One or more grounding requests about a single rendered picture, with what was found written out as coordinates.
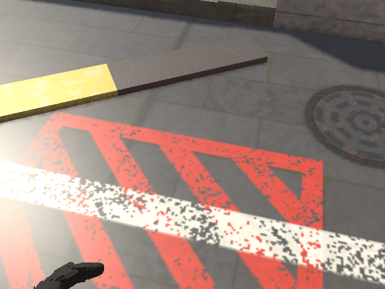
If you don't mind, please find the left robot hand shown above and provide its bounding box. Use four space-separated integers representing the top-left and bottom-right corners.
34 262 104 289

